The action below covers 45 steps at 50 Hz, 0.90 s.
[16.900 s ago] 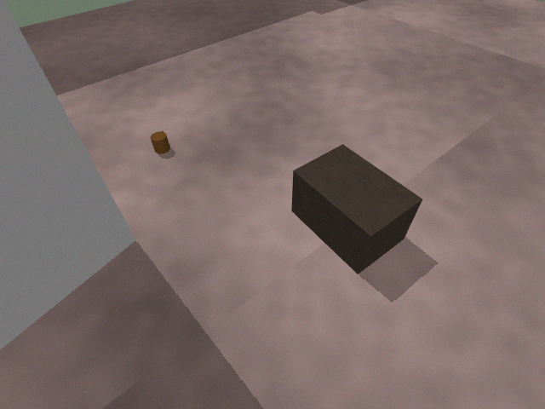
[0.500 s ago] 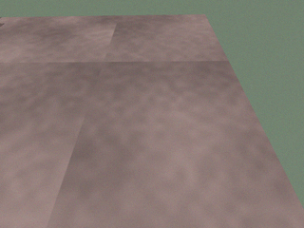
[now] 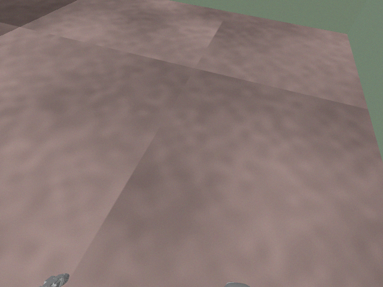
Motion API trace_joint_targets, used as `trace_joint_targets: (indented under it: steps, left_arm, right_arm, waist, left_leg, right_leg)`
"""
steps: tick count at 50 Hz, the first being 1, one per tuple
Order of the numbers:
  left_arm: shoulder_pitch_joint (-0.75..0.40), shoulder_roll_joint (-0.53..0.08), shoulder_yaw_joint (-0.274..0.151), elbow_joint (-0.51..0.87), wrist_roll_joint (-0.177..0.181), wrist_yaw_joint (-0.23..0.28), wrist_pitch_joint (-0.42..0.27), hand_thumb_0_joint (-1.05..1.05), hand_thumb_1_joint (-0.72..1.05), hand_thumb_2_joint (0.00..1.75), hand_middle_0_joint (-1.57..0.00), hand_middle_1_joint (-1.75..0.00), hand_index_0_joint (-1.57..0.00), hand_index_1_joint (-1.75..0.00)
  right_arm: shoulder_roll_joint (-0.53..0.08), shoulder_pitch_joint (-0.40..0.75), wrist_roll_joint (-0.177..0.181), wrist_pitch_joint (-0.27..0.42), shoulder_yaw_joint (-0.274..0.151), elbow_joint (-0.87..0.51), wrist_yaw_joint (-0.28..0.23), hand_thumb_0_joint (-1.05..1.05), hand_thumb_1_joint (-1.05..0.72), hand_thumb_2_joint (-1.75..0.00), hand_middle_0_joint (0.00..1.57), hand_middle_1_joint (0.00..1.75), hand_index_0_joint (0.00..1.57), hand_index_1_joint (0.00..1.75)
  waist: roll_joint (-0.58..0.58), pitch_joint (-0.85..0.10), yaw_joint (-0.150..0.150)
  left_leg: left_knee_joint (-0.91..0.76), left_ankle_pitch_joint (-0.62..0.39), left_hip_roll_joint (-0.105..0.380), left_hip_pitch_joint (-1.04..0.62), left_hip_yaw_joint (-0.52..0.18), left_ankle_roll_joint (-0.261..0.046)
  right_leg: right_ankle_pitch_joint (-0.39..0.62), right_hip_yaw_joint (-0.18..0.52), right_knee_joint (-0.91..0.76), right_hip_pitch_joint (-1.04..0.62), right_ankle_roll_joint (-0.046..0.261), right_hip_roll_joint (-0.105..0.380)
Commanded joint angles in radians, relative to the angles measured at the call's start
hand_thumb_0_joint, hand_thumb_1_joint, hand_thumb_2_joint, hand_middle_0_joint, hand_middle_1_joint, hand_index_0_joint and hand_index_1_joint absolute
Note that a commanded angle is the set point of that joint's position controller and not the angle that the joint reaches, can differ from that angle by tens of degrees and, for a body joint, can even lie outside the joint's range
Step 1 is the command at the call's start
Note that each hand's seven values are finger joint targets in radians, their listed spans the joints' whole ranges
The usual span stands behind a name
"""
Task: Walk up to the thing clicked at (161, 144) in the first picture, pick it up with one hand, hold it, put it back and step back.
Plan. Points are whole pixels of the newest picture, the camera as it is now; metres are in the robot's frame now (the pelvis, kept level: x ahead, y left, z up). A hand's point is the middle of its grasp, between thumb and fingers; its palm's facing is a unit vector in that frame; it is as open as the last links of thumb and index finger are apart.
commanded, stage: walk up
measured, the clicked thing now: out of the picture -0.11 +1.87 -0.72
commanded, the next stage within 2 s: stand in 1.82 s
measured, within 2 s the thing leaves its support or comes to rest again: neither
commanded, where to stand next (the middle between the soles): +0.22 -0.02 m, yaw +30 degrees
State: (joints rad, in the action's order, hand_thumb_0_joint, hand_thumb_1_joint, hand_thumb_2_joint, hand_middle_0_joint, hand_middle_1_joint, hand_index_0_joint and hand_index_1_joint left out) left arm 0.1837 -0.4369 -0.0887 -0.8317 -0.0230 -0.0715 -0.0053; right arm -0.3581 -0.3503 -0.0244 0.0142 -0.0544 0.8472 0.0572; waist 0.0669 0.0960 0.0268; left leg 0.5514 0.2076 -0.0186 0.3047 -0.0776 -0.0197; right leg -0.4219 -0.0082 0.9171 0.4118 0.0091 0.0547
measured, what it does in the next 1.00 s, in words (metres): walks ahead, turning left: right foot, then left foot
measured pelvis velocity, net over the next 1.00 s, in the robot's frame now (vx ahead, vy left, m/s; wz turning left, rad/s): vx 0.18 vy -0.08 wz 0.51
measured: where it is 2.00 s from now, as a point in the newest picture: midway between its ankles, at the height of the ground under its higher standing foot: outside the picture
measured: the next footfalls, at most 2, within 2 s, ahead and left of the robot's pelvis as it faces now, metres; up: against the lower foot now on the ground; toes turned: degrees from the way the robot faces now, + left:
right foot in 0.16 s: +0.17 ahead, -0.15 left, +0.00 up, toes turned +4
left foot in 0.54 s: +0.25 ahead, +0.09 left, +0.00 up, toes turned +20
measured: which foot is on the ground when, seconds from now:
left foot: down 0.00-0.18, up 0.20-0.52, down 0.54-0.82, up 0.84-1.00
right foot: up 0.00-0.14, down 0.16-0.56, up 0.58-0.78, down 0.80-1.00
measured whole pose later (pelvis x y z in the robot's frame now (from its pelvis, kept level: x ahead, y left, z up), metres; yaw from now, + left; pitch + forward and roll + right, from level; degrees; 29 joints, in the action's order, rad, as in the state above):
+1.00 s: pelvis +0.18 -0.08 -0.02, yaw +29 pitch -2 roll +1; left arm 0.25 -0.40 -0.05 -0.80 -0.03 0.03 -0.03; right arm -0.45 -0.19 -0.02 -0.06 -0.10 0.77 0.03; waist -0.06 0.14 -0.01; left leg 1.16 0.45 -0.05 0.55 -0.09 0.02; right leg -0.37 -0.09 0.75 0.34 -0.03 0.16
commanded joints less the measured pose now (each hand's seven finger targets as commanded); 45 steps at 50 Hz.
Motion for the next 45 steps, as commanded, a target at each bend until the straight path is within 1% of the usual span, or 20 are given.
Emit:
trace_joint_targets:
  steps: [1,4,7,8,9,10,13,18,22,24,26,28,29,33,36,39,40,41,42,45]
  left_arm:
    - [0.051,-0.168,-0.067,0.096,-0.015,0.01,-0.016,0.0,0.9,0.9,-0.2,-0.3,-0.2,-0.3]
    - [0.064,-0.164,-0.071,0.116,-0.023,0.009,-0.028,0.0,0.9,0.9,-0.2,-0.3,-0.2,-0.3]
    - [0.206,-0.18,-0.088,0.09,-0.026,0.023,-0.049,0.0,0.9,0.9,-0.2,-0.3,-0.2,-0.3]
    - [0.272,-0.237,-0.104,0.087,-0.043,0.034,-0.059,0.0,0.9,0.9,-0.2,-0.3,-0.2,-0.3]
    - [0.244,-0.298,-0.108,0.113,-0.047,0.043,-0.068,0.0,0.9,0.9,-0.2,-0.3,-0.2,-0.3]
    - [0.116,-0.316,-0.104,0.15,-0.041,0.04,-0.065,0.0,0.9,0.9,-0.2,-0.3,-0.2,-0.3]
    - [0.131,-0.216,-0.069,0.12,-0.016,0.04,-0.078,0.0,0.9,0.9,-0.2,-0.3,-0.2,-0.3]
    - [0.203,-0.203,-0.052,0.108,-0.005,0.054,-0.074,0.0,0.9,0.9,-0.2,-0.3,-0.2,-0.3]
    - [0.178,-0.216,-0.041,0.14,-0.001,0.064,-0.052,0.0,0.9,0.9,-0.2,-0.3,-0.2,-0.3]
    - [0.145,-0.217,-0.034,0.153,0.009,0.068,-0.037,0.0,0.9,0.9,-0.2,-0.3,-0.2,-0.3]
    - [0.16,-0.171,-0.006,0.163,0.024,0.072,-0.033,0.0,0.9,0.9,-0.2,-0.3,-0.2,-0.3]
    - [0.245,-0.133,-0.006,0.164,0.045,0.082,-0.008,0.0,0.9,0.9,-0.2,-0.3,-0.2,-0.3]
    - [0.206,-0.188,-0.009,0.143,0.035,0.087,0.004,0.0,0.9,0.9,-0.2,-0.3,-0.2,-0.3]
    - [0.228,-0.165,-0.018,0.084,0.034,0.082,0.009,0.0,0.9,0.9,-0.2,-0.3,-0.2,-0.3]
    - [0.249,-0.155,-0.025,0.067,0.033,0.093,-0.005,0.0,0.9,0.9,-0.2,-0.3,-0.2,-0.3]
    - [0.3,-0.168,-0.042,0.039,0.02,0.111,-0.027,0.0,0.9,0.9,-0.2,-0.3,-0.2,-0.3]
    - [0.324,-0.258,-0.065,0.043,-0.001,0.117,-0.034,0.0,0.9,0.9,-0.2,-0.3,-0.2,-0.3]
    - [0.227,-0.353,-0.085,0.093,-0.016,0.119,-0.04,0.0,0.9,0.9,-0.2,-0.3,-0.2,-0.3]
    - [0.123,-0.409,-0.088,0.119,-0.013,0.128,-0.042,0.0,0.9,0.9,-0.2,-0.3,-0.2,-0.3]
    - [0.033,-0.286,-0.063,0.107,-0.007,0.136,-0.051,0.0,0.9,0.9,-0.2,-0.3,-0.2,-0.3]
  right_arm:
    - [-0.329,-0.026,-0.003,0.045,-0.101,-0.127,-0.034,0.0,-0.9,-0.9,0.2,0.3,0.2,0.3]
    - [-0.318,-0.01,-0.004,0.048,-0.098,-0.159,-0.042,0.0,-0.9,-0.9,0.2,0.3,0.2,0.3]
    - [-0.272,0.049,0.0,0.042,-0.076,-0.194,-0.053,0.0,-0.9,-0.9,0.2,0.3,0.2,0.3]
    - [-0.2,0.018,0.004,0.04,-0.054,-0.202,-0.06,0.0,-0.9,-0.9,0.2,0.3,0.2,0.3]
    - [-0.148,-0.019,0.014,0.037,-0.038,-0.199,-0.07,0.0,-0.9,-0.9,0.2,0.3,0.2,0.3]
    - [-0.231,-0.045,0.01,0.039,-0.062,-0.183,-0.082,0.0,-0.9,-0.9,0.2,0.3,0.2,0.3]
    - [-0.262,-0.038,0.017,0.053,-0.067,-0.126,-0.052,0.0,-0.9,-0.9,0.2,0.3,0.2,0.3]
    - [-0.193,0.044,0.012,0.037,-0.046,-0.15,-0.032,0.0,-0.9,-0.9,0.2,0.3,0.2,0.3]
    - [-0.184,0.1,0.017,0.023,-0.049,-0.167,-0.038,0.0,-0.9,-0.9,0.2,0.3,0.2,0.3]
    - [-0.192,0.059,0.016,0.025,-0.057,-0.152,-0.043,0.0,-0.9,-0.9,0.2,0.3,0.2,0.3]
    - [-0.27,-0.028,0.004,0.031,-0.085,-0.136,-0.059,0.0,-0.9,-0.9,0.2,0.3,0.2,0.3]
    - [-0.371,-0.04,0.018,0.032,-0.106,-0.191,-0.082,0.0,-0.9,-0.9,0.2,0.3,0.2,0.3]
    - [-0.344,0.009,0.046,0.025,-0.105,-0.187,-0.088,0.0,-0.9,-0.9,0.2,0.3,0.2,0.3]
    - [-0.303,0.16,0.02,0.006,-0.075,-0.198,-0.093,0.0,-0.9,-0.9,0.2,0.3,0.2,0.3]
    - [-0.306,0.176,-0.005,-0.017,-0.081,-0.222,-0.073,0.0,-0.9,-0.9,0.2,0.3,0.2,0.3]
    - [-0.265,0.234,-0.005,-0.044,-0.079,-0.251,-0.059,0.0,-0.9,-0.9,0.2,0.3,0.2,0.3]
    - [-0.221,0.251,0.0,-0.052,-0.07,-0.277,-0.057,0.0,-0.9,-0.9,0.2,0.3,0.2,0.3]
    - [-0.171,0.2,-0.004,-0.057,-0.06,-0.273,-0.06,0.0,-0.9,-0.9,0.2,0.3,0.2,0.3]
    - [-0.227,0.201,-0.014,-0.067,-0.08,-0.257,-0.073,0.0,-0.9,-0.9,0.2,0.3,0.2,0.3]
    - [-0.271,0.142,0.001,-0.06,-0.107,-0.187,-0.047,0.0,-0.9,-0.9,0.2,0.3,0.2,0.3]
  waist:
    - [-0.249,-0.059,-0.02]
    - [-0.231,-0.073,-0.032]
    - [-0.139,-0.084,-0.136]
    - [0.067,-0.088,-0.17]
    - [0.19,-0.045,-0.129]
    - [0.133,-0.023,-0.082]
    - [0.029,0.073,-0.065]
    - [0.111,-0.019,-0.086]
    - [0.098,-0.062,-0.087]
    - [0.05,-0.108,-0.044]
    - [-0.08,-0.205,0.021]
    - [-0.261,-0.322,0.004]
    - [-0.142,-0.289,-0.002]
    - [-0.236,-0.117,-0.056]
    - [-0.286,-0.147,-0.044]
    - [-0.199,-0.192,-0.101]
    - [0.003,-0.145,-0.132]
    - [0.179,-0.086,-0.082]
    - [0.21,-0.086,-0.067]
    - [0.039,-0.039,-0.013]
  left_leg:
    - [-0.291,0.32,0.212,-0.004,-0.354,-0.194]
    - [-0.232,0.282,0.189,0.022,-0.338,-0.187]
    - [-0.023,0.268,0.101,0.224,-0.244,-0.122]
    - [0.222,0.33,-0.005,0.352,-0.146,-0.074]
    - [0.465,0.346,-0.115,0.468,-0.009,-0.025]
    - [0.554,0.307,-0.023,0.475,0.002,-0.012]
    - [0.501,0.139,0.06,0.375,-0.011,-0.003]
    - [0.281,0.117,0.032,0.261,0.08,0.003]
    - [0.177,0.022,0.009,0.135,0.14,-0.01]
    - [0.056,-0.09,-0.006,-0.024,0.155,-0.034]
    - [-0.007,-0.308,0.023,-0.314,0.059,-0.119]
    - [-0.068,-0.645,0.443,-0.409,-0.533,-0.387]
    - [-0.097,-0.494,0.419,-0.304,-0.47,-0.369]
    - [-0.052,-0.349,0.215,0.047,-0.155,-0.212]
    - [0.007,-0.405,0.191,0.076,-0.162,-0.227]
    - [0.177,-0.257,0.105,0.18,-0.144,-0.145]
    - [0.358,-0.053,-0.02,0.318,-0.109,-0.078]
    - [0.575,0.385,-0.123,0.422,-0.042,0.004]
    - [0.764,0.451,-0.054,0.412,-0.133,0.01]
    - [0.81,0.254,-0.026,0.355,-0.087,0.037]
  right_leg:
    - [0.019,0.009,-0.139,0.002,-0.008,-0.017]
    - [0.053,-0.002,-0.201,-0.048,0.004,-0.029]
    - [0.129,0.005,-0.406,-0.342,0.046,-0.035]
    - [-0.103,0.219,-0.571,-0.416,0.071,0.093]
    - [-0.408,0.556,-0.731,-0.383,0.11,0.324]
    - [-0.462,0.692,-0.798,-0.316,0.194,0.431]
    - [-0.029,0.33,-0.724,-0.234,0.139,0.267]
    - [0.794,0.006,-0.512,-0.366,0.138,0.212]
    - [0.823,-0.06,-0.432,-0.328,0.122,0.211]
    - [0.753,-0.099,-0.313,-0.259,0.121,0.202]
    - [0.642,-0.151,-0.023,-0.093,0.047,0.126]
    - [-0.206,-0.045,0.356,0.147,-0.042,-0.029]
    - [-0.207,0.055,0.379,0.106,-0.027,0.046]
    - [-0.105,0.002,0.129,-0.014,0.012,0.056]
    - [-0.071,-0.046,0.011,-0.073,0.001,0.014]
    - [0.18,-0.065,-0.29,-0.242,0.014,-0.02]
    - [0.084,0.17,-0.458,-0.249,0.071,0.131]
    - [0.2,0.51,-0.577,-0.182,0.196,0.443]
    - [0.336,0.68,-0.614,-0.111,0.355,0.572]
    - [0.433,0.227,-0.458,-0.102,0.248,0.342]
